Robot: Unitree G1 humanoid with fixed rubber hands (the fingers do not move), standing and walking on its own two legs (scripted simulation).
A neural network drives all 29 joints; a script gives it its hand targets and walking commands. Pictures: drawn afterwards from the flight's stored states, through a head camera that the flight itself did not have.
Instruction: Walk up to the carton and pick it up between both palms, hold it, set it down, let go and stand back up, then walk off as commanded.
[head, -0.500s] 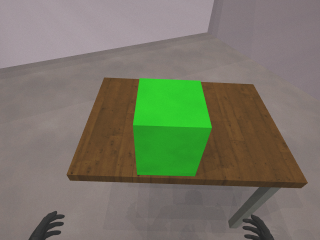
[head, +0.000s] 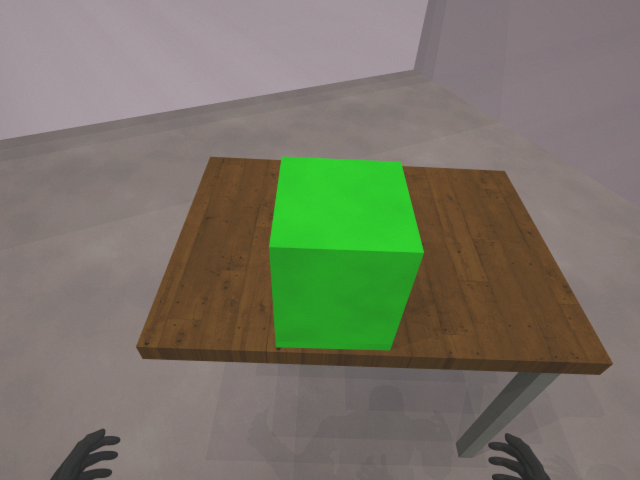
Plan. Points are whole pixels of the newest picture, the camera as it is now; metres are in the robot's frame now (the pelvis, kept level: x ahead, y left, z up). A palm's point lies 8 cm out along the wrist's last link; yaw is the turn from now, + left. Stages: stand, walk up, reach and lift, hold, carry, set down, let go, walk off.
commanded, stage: stand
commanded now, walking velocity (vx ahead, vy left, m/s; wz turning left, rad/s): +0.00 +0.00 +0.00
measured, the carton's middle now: (337, 256) +0.47 +0.01 +0.00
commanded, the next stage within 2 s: walk off in 1.22 s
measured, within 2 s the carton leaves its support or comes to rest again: neither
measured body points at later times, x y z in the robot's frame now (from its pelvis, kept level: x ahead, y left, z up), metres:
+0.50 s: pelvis +0.00 +0.00 +0.00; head -0.02 +0.01 +0.45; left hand +0.11 +0.32 -0.07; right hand +0.16 -0.27 -0.09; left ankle +0.05 +0.14 -0.74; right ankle -0.03 -0.13 -0.74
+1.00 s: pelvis +0.00 +0.00 +0.00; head -0.02 +0.01 +0.45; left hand +0.10 +0.32 -0.07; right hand +0.16 -0.27 -0.09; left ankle +0.05 +0.14 -0.74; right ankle -0.03 -0.13 -0.74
